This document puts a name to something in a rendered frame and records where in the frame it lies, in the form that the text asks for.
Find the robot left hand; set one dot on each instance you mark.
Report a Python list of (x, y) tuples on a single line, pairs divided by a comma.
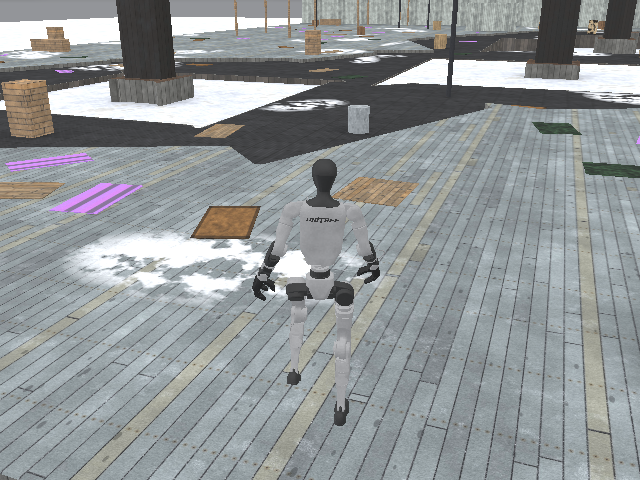
[(257, 285)]

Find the robot right hand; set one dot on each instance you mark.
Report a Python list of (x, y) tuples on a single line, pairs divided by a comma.
[(373, 277)]

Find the left robot upper arm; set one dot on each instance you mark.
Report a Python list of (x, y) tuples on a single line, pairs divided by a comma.
[(290, 211)]

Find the robot left foot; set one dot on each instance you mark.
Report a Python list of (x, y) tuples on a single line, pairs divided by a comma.
[(293, 378)]

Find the right robot upper arm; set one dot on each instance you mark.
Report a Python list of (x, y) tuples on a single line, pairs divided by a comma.
[(354, 213)]

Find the right robot forearm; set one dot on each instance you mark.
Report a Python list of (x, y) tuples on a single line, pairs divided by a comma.
[(372, 260)]

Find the left robot forearm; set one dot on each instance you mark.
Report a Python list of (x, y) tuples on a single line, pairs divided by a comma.
[(268, 264)]

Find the robot left thigh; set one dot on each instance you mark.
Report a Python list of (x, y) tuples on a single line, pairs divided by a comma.
[(296, 291)]

